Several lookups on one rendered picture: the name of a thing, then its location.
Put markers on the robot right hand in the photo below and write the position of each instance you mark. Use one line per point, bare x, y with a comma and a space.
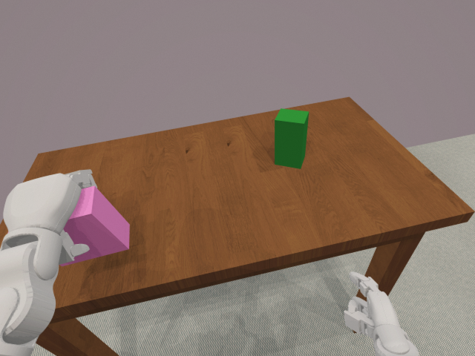
363, 317

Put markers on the right robot forearm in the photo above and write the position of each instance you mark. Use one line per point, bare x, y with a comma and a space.
390, 340

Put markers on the left robot forearm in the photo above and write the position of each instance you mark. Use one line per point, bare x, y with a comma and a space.
29, 265

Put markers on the sponge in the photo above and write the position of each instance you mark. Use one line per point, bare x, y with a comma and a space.
96, 223

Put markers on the table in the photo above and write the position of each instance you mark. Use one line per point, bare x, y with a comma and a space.
207, 205

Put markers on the robot left hand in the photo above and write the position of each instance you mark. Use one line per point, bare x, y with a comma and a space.
48, 202

